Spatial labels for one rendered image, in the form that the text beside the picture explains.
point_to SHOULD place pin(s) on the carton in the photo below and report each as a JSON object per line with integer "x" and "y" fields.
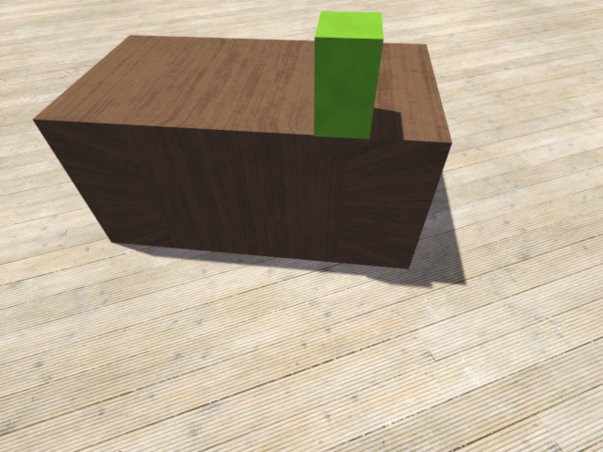
{"x": 348, "y": 50}

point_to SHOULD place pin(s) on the pedestal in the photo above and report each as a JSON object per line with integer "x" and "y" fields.
{"x": 208, "y": 144}

